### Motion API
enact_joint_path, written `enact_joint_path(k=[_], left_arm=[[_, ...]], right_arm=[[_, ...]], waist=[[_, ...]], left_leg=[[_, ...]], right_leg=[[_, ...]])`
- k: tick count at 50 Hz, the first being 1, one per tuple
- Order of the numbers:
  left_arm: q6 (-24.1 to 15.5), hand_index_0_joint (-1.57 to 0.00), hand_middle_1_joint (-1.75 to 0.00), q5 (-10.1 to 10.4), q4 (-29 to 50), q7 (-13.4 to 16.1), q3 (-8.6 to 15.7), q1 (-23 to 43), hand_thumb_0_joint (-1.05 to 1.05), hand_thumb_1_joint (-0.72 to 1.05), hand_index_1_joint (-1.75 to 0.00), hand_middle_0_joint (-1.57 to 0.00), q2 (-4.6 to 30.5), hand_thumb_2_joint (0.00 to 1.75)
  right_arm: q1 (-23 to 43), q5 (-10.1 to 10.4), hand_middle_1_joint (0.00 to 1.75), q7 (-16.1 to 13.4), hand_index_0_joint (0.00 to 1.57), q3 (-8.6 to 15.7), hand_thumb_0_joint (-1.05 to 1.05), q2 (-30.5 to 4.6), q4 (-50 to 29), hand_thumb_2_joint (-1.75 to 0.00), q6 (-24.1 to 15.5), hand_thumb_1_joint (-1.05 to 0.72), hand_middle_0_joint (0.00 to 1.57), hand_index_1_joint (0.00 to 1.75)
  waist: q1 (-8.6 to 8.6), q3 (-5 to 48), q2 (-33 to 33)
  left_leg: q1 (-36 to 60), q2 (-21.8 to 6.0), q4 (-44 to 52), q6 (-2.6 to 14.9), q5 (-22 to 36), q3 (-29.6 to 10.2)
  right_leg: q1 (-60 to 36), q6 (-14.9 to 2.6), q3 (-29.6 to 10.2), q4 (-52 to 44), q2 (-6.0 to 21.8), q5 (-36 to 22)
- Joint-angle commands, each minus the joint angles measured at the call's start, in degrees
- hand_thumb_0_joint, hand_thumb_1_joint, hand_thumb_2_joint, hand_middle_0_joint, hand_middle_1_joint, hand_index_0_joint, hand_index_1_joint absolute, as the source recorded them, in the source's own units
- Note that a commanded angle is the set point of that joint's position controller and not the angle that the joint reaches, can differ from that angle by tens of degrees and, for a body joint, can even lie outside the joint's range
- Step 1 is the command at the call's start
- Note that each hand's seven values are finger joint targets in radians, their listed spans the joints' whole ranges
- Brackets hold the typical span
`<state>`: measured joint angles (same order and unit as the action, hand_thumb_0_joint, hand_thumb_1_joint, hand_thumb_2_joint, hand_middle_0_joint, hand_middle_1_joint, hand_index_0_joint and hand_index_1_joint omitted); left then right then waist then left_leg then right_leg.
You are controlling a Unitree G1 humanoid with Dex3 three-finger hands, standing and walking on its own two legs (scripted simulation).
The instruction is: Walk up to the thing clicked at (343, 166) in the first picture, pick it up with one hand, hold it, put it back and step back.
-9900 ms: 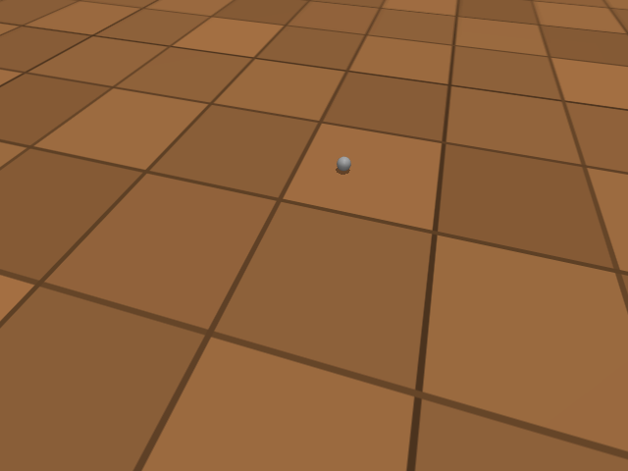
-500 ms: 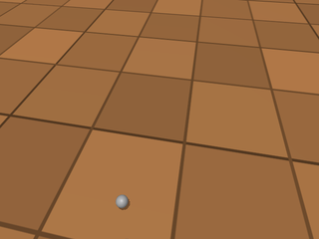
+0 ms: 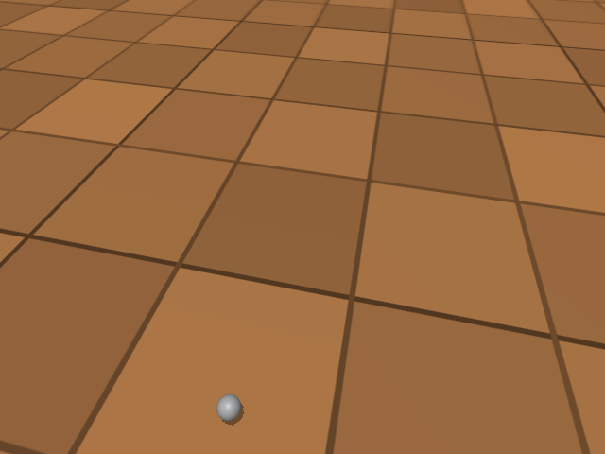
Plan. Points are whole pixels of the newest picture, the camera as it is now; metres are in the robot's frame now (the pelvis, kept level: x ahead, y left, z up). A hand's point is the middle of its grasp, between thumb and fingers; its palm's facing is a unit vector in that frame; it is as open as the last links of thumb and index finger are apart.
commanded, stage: walk up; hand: left
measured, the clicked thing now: (228, 407) +0.40 +0.25 -0.74
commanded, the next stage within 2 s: stand in 0.70 s
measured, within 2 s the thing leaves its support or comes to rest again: neither
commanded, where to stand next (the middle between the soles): +0.02 +0.01 m, yaw +0 degrees
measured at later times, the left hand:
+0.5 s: hand out of the picture +0.07 +0.26 -0.16, palm faces +0.00 -0.95 -0.32, open 7.4 cm
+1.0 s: hand out of the picture +0.08 +0.27 -0.15, palm faces -0.03 -0.94 -0.34, open 7.4 cm
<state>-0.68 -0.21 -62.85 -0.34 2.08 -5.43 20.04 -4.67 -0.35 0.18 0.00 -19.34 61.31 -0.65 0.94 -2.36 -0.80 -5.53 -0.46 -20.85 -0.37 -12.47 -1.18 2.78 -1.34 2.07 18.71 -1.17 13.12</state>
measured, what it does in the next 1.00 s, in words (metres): stands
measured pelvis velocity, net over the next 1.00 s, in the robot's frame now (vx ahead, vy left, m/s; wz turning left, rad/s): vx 0.00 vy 0.02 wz -0.02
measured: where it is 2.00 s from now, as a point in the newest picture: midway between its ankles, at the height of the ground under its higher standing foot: outside the picture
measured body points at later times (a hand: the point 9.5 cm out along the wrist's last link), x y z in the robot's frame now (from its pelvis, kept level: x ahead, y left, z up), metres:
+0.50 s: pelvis +0.00 +0.01 +0.00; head +0.00 +0.02 +0.45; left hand +0.07 +0.31 -0.13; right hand +0.06 -0.29 -0.13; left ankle -0.01 +0.12 -0.75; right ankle -0.03 -0.10 -0.75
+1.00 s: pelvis +0.00 +0.02 +0.00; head +0.01 +0.01 +0.45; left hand +0.08 +0.32 -0.13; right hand +0.07 -0.28 -0.13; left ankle -0.01 +0.12 -0.75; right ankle -0.03 -0.10 -0.75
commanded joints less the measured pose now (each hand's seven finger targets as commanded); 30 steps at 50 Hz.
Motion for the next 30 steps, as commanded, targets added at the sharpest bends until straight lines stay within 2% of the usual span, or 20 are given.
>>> enact_joint_path(k=[1, 10, 15, 19, 22, 30], left_arm=[[-1.1, -0.20, -0.30, -0.3, 2.3, 0.9, 2.0, 2.6, 0.00, 0.90, -0.30, -0.20, 11.6, 0.90], [-1.1, -0.20, -0.30, -0.3, 1.7, 0.7, 1.8, 2.8, 0.00, 0.90, -0.30, -0.20, 12.2, 0.90], [-1.0, -0.20, -0.30, -0.5, 1.3, 0.8, 1.8, 3.0, 0.00, 0.90, -0.30, -0.20, 12.2, 0.90], [-0.9, -0.20, -0.30, -0.4, 0.9, 0.8, 1.7, 2.8, 0.00, 0.90, -0.30, -0.20, 11.9, 0.90], [-0.8, -0.20, -0.30, -0.4, 0.8, 0.8, 1.7, 2.6, 0.00, 0.90, -0.30, -0.20, 11.7, 0.90], [-0.7, -0.20, -0.30, -0.3, 0.6, 0.8, 1.4, 2.6, 0.00, 0.90, -0.30, -0.20, 11.4, 0.90]], right_arm=[[2.0, -0.2, 0.30, -0.9, 0.20, 2.7, 0.00, -12.4, -2.5, -0.90, -1.0, -0.90, 0.20, 0.30], [2.1, -0.3, 0.30, -0.7, 0.20, 2.4, 0.00, -12.0, -2.0, -0.90, -1.2, -0.90, 0.20, 0.30], [1.0, -0.3, 0.30, -0.9, 0.20, 2.7, 0.00, -12.4, -1.1, -0.90, -1.2, -0.90, 0.20, 0.30], [1.2, -0.3, 0.30, -1.0, 0.20, 2.8, 0.00, -12.4, -0.8, -0.90, -1.2, -0.90, 0.20, 0.30], [0.6, -0.3, 0.30, -1.0, 0.20, 2.8, 0.00, -12.4, -0.4, -0.90, -1.3, -0.90, 0.20, 0.30], [0.1, -0.3, 0.30, -1.2, 0.20, 2.8, 0.00, -12.6, 0.2, -0.90, -1.5, -0.90, 0.20, 0.30]], waist=[[-0.55, 2.9, 1.5], [-0.30, 3.0, 1.3], [-0.80, 4.3, 0.9], [-0.81, 2.4, -0.1], [-0.75, 3.2, -0.2], [-0.67, 3.2, 0.0]], left_leg=[[1.3, -6.3, 2.9, 2.46, 14.0, -4.0], [1.5, -6.2, 4.3, 2.10, 13.7, -3.8], [1.3, -6.6, 4.7, 2.38, 13.7, -4.0], [0.6, -6.4, 5.5, 2.24, 12.8, -4.3], [0.7, -6.5, 5.6, 2.34, 13.2, -4.5], [0.8, -6.7, 5.8, 2.56, 14.4, -4.6]], right_leg=[[0.3, -0.28, -6.0, -3.7, 8.2, -14.6], [0.1, 0.10, -6.1, -4.3, 8.2, -13.4], [-1.4, -0.09, -5.9, -4.0, 8.1, -12.8], [-0.5, -0.01, -5.6, -4.3, 7.8, -11.6], [-0.8, -0.08, -5.7, -4.0, 7.8, -10.7], [-0.7, 0.04, -5.8, -3.5, 7.9, -11.7]])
